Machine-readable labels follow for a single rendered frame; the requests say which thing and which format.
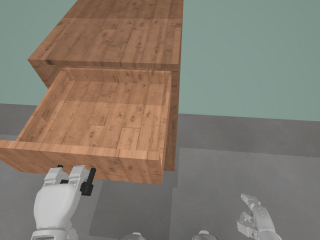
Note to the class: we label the robot right shin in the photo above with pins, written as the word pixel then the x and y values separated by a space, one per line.
pixel 203 232

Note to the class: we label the cabinet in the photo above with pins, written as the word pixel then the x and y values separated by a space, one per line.
pixel 123 35

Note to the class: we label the left robot forearm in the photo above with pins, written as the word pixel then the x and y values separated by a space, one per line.
pixel 49 233

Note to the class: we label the drawer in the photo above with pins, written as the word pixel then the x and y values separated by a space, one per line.
pixel 114 120

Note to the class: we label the handle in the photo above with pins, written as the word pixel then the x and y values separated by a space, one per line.
pixel 86 187

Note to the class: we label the right robot forearm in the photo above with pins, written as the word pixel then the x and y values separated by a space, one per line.
pixel 268 235

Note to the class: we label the robot left hand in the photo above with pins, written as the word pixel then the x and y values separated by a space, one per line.
pixel 56 203

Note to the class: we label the robot right hand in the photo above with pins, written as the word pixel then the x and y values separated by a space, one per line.
pixel 250 224

